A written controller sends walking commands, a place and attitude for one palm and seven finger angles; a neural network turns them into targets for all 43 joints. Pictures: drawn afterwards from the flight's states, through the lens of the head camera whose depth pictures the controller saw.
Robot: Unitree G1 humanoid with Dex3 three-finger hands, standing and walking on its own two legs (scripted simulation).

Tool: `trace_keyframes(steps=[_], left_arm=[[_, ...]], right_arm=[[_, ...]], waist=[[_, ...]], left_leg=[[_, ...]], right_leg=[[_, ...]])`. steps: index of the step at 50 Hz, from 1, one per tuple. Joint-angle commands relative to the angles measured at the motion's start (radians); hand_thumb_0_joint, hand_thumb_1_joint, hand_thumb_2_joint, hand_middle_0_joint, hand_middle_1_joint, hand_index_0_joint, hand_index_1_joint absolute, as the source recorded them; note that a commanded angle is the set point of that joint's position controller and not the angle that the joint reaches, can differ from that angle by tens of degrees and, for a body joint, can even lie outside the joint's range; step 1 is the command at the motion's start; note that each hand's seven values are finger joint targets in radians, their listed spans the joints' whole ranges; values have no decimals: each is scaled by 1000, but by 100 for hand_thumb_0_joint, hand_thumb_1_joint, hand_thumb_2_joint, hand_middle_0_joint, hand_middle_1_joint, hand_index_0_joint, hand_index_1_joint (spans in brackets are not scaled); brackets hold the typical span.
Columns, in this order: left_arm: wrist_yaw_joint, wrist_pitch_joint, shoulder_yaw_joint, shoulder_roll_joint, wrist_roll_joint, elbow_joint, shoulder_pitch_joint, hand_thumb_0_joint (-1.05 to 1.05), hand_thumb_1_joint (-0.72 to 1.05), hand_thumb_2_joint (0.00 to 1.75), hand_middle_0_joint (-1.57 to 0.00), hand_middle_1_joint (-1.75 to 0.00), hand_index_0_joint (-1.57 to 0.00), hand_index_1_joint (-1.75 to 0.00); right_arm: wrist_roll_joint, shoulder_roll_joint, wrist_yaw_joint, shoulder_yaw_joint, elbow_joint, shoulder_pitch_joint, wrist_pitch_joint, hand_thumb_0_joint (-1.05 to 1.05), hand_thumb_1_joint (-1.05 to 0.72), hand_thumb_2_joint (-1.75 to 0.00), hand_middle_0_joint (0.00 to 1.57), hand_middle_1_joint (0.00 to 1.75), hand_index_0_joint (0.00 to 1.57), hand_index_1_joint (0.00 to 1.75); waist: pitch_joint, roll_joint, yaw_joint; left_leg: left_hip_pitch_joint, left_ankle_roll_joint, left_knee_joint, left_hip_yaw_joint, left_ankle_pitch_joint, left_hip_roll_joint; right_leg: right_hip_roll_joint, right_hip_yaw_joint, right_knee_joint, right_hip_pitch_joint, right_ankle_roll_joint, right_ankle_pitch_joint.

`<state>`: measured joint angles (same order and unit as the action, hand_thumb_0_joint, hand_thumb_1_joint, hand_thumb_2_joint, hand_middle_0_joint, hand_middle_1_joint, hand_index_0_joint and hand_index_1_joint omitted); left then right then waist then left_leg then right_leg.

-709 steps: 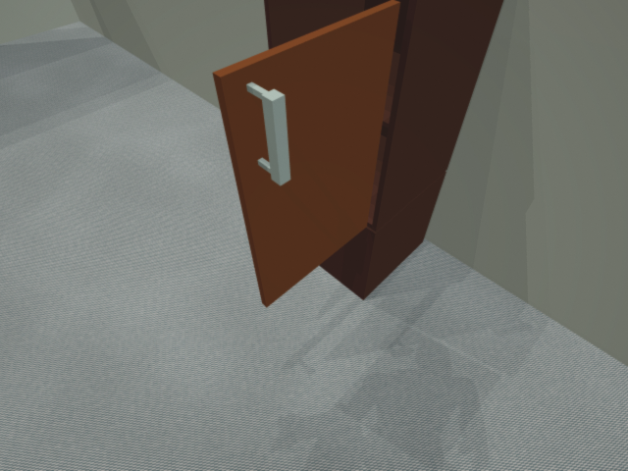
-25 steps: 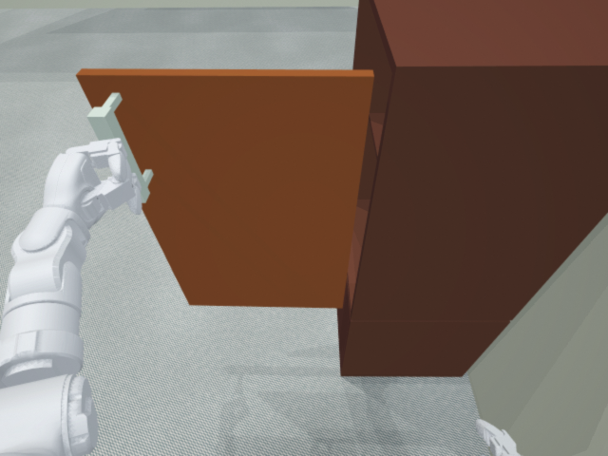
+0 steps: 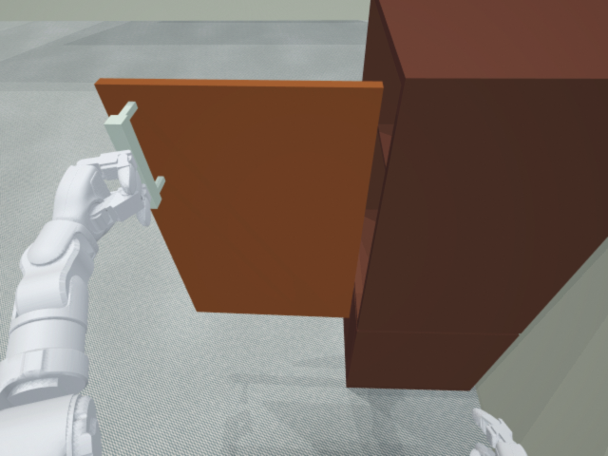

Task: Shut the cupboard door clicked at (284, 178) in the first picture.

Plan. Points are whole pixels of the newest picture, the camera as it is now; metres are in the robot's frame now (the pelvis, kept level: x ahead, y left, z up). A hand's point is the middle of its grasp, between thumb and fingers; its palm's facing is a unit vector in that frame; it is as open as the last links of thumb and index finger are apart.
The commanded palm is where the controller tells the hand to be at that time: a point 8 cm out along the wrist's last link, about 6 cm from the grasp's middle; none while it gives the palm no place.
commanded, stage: push the door shut along its arc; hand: left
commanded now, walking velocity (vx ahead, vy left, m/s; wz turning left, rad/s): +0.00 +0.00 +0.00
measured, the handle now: (141, 157) +0.48 +0.26 +0.16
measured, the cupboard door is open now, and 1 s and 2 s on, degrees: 89 75 62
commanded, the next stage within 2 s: pull the fist back off the door in 1.76 s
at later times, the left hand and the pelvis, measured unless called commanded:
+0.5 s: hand (156, 168) +0.44 +0.22 +0.17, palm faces -0.12 -0.99 -0.03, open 3.1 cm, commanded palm +0.44 +0.26 +0.16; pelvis -0.01 +0.01 -0.01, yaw +1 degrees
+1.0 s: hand (194, 143) +0.50 +0.18 +0.17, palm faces -0.24 -0.97 -0.01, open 3.1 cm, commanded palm +0.51 +0.23 +0.16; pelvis -0.02 +0.01 -0.02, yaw -1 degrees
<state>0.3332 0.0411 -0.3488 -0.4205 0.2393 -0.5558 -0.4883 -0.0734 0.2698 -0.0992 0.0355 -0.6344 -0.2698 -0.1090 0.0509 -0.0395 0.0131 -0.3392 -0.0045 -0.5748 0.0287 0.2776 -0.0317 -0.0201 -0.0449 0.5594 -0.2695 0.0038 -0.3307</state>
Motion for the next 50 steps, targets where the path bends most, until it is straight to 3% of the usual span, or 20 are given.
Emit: trace_keyframes(steps=[1, 4, 6, 11, 13, 15, 16, 18, 20, 21, 24, 26, 28, 31, 36, 39, 41, 44, 46, 50], left_arm=[[18, -81, -42, -305, 13, 104, -565, 0, 90, 90, -130, -150, -130, -150], [39, -112, 18, -268, 2, 50, -671, 0, 90, 90, -130, -150, -130, -150], [50, -133, -9, -313, 3, -20, -668, 0, 90, 90, -130, -150, -130, -150], [86, -178, -10, -342, -2, -190, -736, 0, 90, 90, -130, -150, -130, -150], [104, -197, 34, -304, -3, -207, -811, 0, 90, 90, -130, -150, -130, -150], [117, -210, 18, -333, -6, -245, -832, 0, 90, 90, -130, -150, -130, -150], [123, -219, 16, -342, -2, -261, -838, 0, 90, 90, -130, -150, -130, -150], [143, -232, 16, -349, -1, -258, -877, 0, 90, 90, -130, -150, -130, -150], [159, -236, 27, -333, -3, -285, -881, 0, 90, 90, -130, -150, -130, -150], [162, -241, 23, -346, 1, -297, -889, 0, 90, 90, -130, -150, -130, -150], [167, -250, 31, -340, -5, -304, -947, 0, 90, 90, -130, -150, -130, -150], [166, -257, 33, -341, -1, -310, -968, 0, 90, 90, -130, -150, -130, -150], [168, -254, 52, -328, -8, -345, -1006, 0, 90, 90, -130, -150, -130, -150], [160, -255, 43, -355, -15, -390, -1045, 0, 90, 90, -130, -150, -130, -150], [165, -263, 45, -382, -37, -448, -1117, 0, 90, 90, -130, -150, -130, -150], [172, -260, -9, -462, -55, -486, -1142, 0, 90, 90, -130, -150, -130, -150], [176, -263, 21, -431, -56, -502, -1148, 0, 90, 90, -130, -150, -130, -150], [183, -260, 5, -470, -77, -529, -1178, 0, 90, 90, -130, -150, -130, -150], [187, -263, 30, -440, -72, -514, -1200, 0, 90, 90, -130, -150, -130, -150], [192, -245, -1, -501, -92, -576, -1239, 0, 90, 90, -130, -150, -130, -150]], right_arm=[[2, 151, -20, -45, 100, 15, -34, 0, -90, -90, 20, 30, 20, 30], [2, 147, -20, -42, 94, 15, -36, 0, -90, -90, 20, 30, 20, 30], [7, 159, -19, -46, 85, -9, -32, 0, -90, -90, 20, 30, 20, 30], [11, 175, -14, -49, 68, -44, -25, 0, -90, -90, 20, 30, 20, 30], [11, 176, -12, -49, 62, -50, -28, 0, -90, -90, 20, 30, 20, 30], [13, 187, -12, -54, 51, -72, -26, 0, -90, -90, 20, 30, 20, 30], [16, 191, -13, -57, 47, -87, -23, 0, -90, -90, 20, 30, 20, 30], [17, 197, -13, -61, 40, -96, -24, 0, -90, -90, 20, 30, 20, 30], [17, 199, -12, -64, 32, -111, -25, 0, -90, -90, 20, 30, 20, 30], [20, 202, -14, -65, 25, -124, -21, 0, -90, -90, 20, 30, 20, 30], [23, 206, -11, -68, 13, -136, -27, 0, -90, -90, 20, 30, 20, 30], [26, 210, -14, -71, 2, -155, -27, 0, -90, -90, 20, 30, 20, 30], [26, 211, -12, -69, -11, -159, -31, 0, -90, -90, 20, 30, 20, 30], [30, 219, -15, -69, -22, -183, -32, 0, -90, -90, 20, 30, 20, 30], [35, 226, -11, -69, -37, -213, -38, 0, -90, -90, 20, 30, 20, 30], [40, 234, -8, -72, -39, -228, -35, 0, -90, -90, 20, 30, 20, 30], [40, 228, -6, -68, -33, -236, -32, 0, -90, -90, 20, 30, 20, 30], [41, 235, -4, -73, -36, -244, -24, 0, -90, -90, 20, 30, 20, 30], [43, 231, -3, -72, -34, -253, -22, 0, -90, -90, 20, 30, 20, 30], [45, 241, -4, -73, -43, -274, -9, 0, -90, -90, 20, 30, 20, 30]], waist=[[192, 41, 59], [226, -53, 71], [264, -12, 65], [262, 30, 77], [254, -8, 95], [271, -18, 101], [283, 37, 107], [316, -7, 110], [322, -35, 113], [324, -8, 118], [314, -58, 127], [340, -37, 139], [306, -57, 153], [300, -23, 168], [332, -69, 185], [376, -51, 185], [379, -55, 193], [381, -73, 202], [408, -85, 208], [395, -62, 220]], left_leg=[[162, 42, 44, -28, -171, 29], [186, 36, 35, -35, -172, 34], [184, 37, 24, -41, -188, 31], [126, 38, 10, -43, -163, 30], [129, 37, 4, -48, -163, 32], [129, 35, -4, -51, -153, 29], [119, 41, -6, -55, -156, 27], [132, 38, -14, -54, -171, 27], [144, 34, -21, -59, -186, 26], [131, 38, -25, -58, -187, 26], [143, 33, -22, -72, -155, 23], [151, 35, -30, -73, -170, 20], [138, 32, -28, -78, -134, 16], [101, 36, -33, -77, -107, 14], [98, 31, -59, -81, -119, 12], [77, 30, -82, -85, -141, 6], [69, 33, -95, -76, -169, 9], [56, 30, -111, -78, -153, 3], [72, 32, -124, -76, -183, 7], [25, 32, -140, -82, -171, 0]], right_leg=[[27, 17, -82, -60, -14, 273], [25, 20, -71, -88, -23, 265], [26, 18, -62, -71, -25, 274], [21, 21, -44, -91, -22, 261], [22, 21, -37, -125, -22, 264], [24, 23, -33, -147, -23, 245], [26, 18, -31, -136, -20, 246], [27, 22, -22, -144, -21, 264], [31, 17, -16, -167, -24, 263], [31, 14, -15, -160, -23, 262], [36, 11, -17, -215, -25, 213], [37, 5, -12, -218, -24, 213], [39, 7, -15, -262, -22, 180], [40, 6, -10, -279, -20, 150], [41, 6, 14, -324, -21, 148], [42, 14, 28, -318, -17, 175], [45, 9, 42, -324, -17, 198], [45, 15, 45, -355, -15, 190], [50, 9, 59, -363, -18, 204], [51, 12, 66, -382, -14, 203]])
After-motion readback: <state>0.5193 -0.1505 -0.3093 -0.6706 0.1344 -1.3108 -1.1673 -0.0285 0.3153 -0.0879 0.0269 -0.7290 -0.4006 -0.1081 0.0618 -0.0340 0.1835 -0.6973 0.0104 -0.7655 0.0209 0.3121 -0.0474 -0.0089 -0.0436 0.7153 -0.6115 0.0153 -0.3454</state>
